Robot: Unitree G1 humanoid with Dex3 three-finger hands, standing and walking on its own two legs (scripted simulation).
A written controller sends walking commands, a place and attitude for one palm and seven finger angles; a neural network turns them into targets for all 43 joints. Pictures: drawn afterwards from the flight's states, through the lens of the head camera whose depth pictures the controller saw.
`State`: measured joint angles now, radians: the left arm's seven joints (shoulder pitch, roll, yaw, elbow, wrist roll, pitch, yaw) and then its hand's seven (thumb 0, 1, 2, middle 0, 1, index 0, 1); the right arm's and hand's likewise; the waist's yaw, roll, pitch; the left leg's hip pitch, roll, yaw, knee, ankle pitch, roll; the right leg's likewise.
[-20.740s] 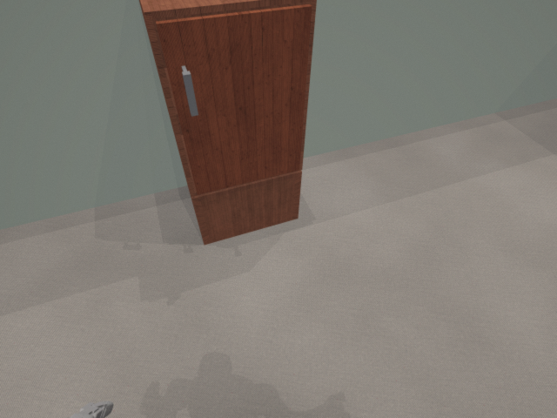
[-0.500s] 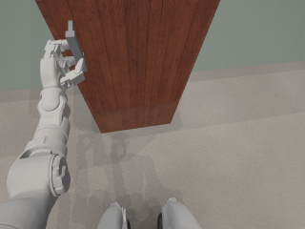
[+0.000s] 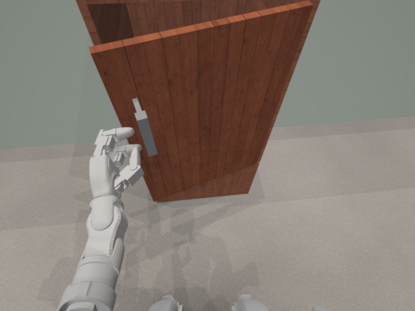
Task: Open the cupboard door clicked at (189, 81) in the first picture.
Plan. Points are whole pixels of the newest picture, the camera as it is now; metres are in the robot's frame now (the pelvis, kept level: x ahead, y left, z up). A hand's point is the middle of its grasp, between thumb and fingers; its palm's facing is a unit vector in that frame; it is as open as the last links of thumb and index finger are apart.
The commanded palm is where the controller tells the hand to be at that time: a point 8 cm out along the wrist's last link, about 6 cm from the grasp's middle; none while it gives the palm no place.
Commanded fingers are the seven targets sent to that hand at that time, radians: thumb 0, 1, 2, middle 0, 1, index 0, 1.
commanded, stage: pull the door open along its arc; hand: left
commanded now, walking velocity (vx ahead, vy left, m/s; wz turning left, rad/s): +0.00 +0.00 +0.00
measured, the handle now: (144, 128) +0.47 +0.14 +0.05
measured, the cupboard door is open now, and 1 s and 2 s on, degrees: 16 17 17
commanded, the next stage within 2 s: open thumb and fingers to let go in 0.38 s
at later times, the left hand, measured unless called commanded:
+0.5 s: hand (174, 256) +0.22 +0.06 +0.04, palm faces +0.33 -0.94 -0.03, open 4.9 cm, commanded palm +0.19 +0.10 +0.04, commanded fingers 0.00 0.76 0.84 -0.39 -1.34 -0.39 -1.34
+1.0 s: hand (171, 247) +0.23 +0.07 +0.04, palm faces +0.37 -0.93 +0.00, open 12.5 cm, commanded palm +0.19 +0.10 +0.04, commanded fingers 0.00 -0.50 0.30 -0.26 -0.95 -0.26 -0.95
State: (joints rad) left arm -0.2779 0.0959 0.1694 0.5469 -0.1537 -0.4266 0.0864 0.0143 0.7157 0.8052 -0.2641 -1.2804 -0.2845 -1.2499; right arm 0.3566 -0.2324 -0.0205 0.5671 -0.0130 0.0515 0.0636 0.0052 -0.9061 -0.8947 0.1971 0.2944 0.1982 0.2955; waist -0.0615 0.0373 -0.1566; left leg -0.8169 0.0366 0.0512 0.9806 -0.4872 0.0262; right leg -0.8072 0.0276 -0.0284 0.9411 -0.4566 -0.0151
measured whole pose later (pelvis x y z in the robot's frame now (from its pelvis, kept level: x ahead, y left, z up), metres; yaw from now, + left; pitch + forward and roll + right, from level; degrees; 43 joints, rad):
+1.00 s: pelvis -0.02 -0.04 -0.01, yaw +4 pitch +13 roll +1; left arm 0.31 -0.06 -0.20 0.02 0.06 -0.36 0.42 0.01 -0.26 0.40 -0.31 -1.21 -0.32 -1.21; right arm 0.24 -0.21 -0.01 0.54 -0.06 -0.05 0.00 0.01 -0.90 -0.90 0.20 0.29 0.20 0.30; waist 0.00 0.03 -0.14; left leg -0.78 0.01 -0.02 1.03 -0.48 -0.03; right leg -0.76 0.00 -0.10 1.05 -0.51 -0.07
